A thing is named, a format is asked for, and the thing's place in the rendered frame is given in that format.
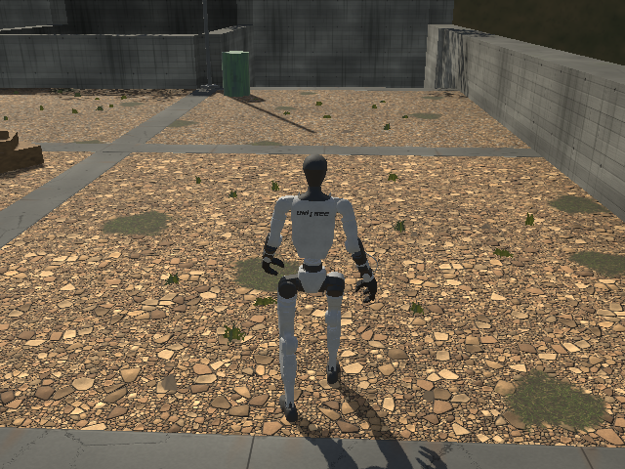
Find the left robot hand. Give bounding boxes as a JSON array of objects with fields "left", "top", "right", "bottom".
[{"left": 262, "top": 258, "right": 284, "bottom": 276}]

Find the right robot hand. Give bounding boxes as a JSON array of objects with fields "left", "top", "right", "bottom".
[{"left": 355, "top": 274, "right": 377, "bottom": 303}]

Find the robot right shin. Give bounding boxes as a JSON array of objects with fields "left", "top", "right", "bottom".
[{"left": 327, "top": 311, "right": 341, "bottom": 371}]

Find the robot right foot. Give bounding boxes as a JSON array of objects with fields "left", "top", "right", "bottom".
[{"left": 326, "top": 360, "right": 340, "bottom": 384}]

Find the robot left forearm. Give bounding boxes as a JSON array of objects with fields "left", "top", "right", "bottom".
[{"left": 262, "top": 233, "right": 277, "bottom": 263}]

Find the robot right forearm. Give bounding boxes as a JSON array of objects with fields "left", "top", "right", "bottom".
[{"left": 352, "top": 238, "right": 374, "bottom": 282}]

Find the robot right upper arm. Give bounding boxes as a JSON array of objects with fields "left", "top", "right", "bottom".
[{"left": 334, "top": 197, "right": 360, "bottom": 253}]

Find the robot left upper arm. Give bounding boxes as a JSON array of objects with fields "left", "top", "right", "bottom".
[{"left": 267, "top": 195, "right": 294, "bottom": 248}]

